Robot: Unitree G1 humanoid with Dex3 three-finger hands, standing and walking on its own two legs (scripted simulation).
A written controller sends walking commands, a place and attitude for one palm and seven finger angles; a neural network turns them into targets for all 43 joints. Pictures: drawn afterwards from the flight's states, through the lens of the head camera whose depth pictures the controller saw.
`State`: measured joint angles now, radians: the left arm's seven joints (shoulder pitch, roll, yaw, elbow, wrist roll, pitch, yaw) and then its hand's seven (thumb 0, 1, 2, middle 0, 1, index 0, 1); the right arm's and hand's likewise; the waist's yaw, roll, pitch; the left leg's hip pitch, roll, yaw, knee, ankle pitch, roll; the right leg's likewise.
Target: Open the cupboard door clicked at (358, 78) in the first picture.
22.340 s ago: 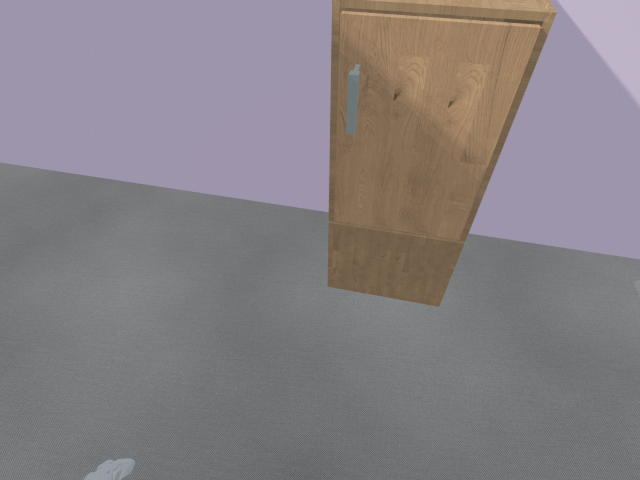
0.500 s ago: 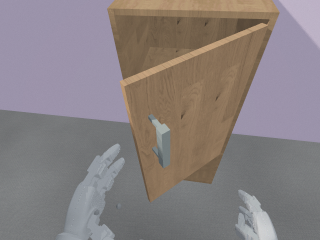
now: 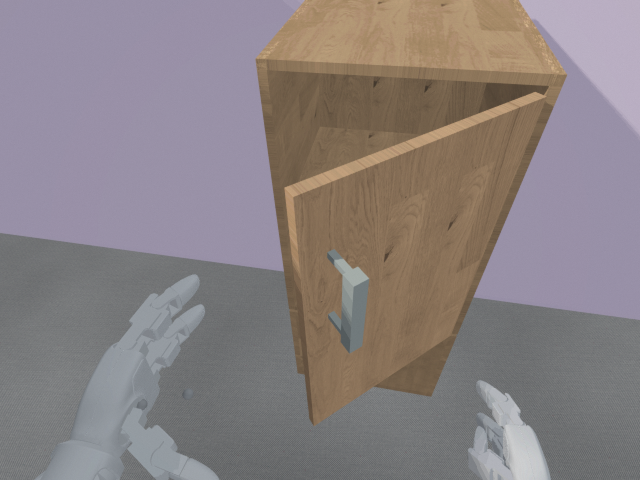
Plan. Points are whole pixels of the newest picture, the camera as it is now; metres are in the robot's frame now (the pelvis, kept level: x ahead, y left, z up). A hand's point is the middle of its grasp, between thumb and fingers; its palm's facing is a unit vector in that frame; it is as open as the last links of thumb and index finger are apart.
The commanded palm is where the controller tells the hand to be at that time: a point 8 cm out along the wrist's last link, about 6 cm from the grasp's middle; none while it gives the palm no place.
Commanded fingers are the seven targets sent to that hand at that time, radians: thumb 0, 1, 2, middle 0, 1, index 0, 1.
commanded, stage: draw the hand back to the body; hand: left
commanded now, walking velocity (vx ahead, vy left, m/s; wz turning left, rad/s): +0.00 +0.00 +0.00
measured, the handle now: (343, 302) +0.32 +0.00 +0.08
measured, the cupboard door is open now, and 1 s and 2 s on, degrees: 43 43 43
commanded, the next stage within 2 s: step back with the hand held close in 1.04 s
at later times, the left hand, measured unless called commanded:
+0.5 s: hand (79, 333) +0.20 +0.24 +0.18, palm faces +0.33 -0.86 -0.38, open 11.0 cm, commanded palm +0.15 +0.29 +0.19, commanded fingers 0.00 0.65 0.80 -0.19 -0.30 -0.19 -0.30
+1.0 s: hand (62, 327) +0.20 +0.25 +0.19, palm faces +0.40 -0.82 -0.40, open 7.5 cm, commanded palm +0.15 +0.29 +0.21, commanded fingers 0.00 0.90 0.90 -0.20 -0.30 -0.20 -0.30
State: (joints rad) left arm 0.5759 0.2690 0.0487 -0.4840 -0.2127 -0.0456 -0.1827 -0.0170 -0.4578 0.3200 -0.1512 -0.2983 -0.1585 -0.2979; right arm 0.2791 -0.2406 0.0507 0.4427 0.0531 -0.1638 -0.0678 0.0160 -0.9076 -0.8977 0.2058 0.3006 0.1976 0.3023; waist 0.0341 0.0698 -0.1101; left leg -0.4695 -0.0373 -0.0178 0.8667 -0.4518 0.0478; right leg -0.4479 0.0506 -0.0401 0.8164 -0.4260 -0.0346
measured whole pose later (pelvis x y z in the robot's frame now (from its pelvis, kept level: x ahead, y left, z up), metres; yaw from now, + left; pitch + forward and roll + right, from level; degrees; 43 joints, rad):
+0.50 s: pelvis +0.02 +0.02 +0.03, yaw -1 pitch -2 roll -1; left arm 0.55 0.34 0.22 -0.49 -0.06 -0.04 0.11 0.00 0.31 0.65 -0.18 -0.30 -0.19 -0.30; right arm 0.23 -0.22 0.06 0.58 0.01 -0.12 -0.08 0.02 -0.91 -0.90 0.21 0.30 0.20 0.30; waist 0.06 0.06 -0.02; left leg -0.18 -0.06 0.01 0.54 -0.32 0.07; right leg -0.17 0.03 0.00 0.50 -0.29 -0.01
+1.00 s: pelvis +0.01 +0.00 +0.04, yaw -1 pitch -4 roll -1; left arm 0.50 0.35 0.30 -0.42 -0.07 -0.05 0.10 0.01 0.87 0.89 -0.21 -0.30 -0.21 -0.30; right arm 0.20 -0.23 0.02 0.63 0.02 -0.09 -0.07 0.01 -0.91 -0.90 0.21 0.30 0.20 0.30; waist 0.07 0.07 0.01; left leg -0.10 -0.03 0.00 0.44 -0.27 0.04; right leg -0.09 0.05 0.00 0.40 -0.24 -0.04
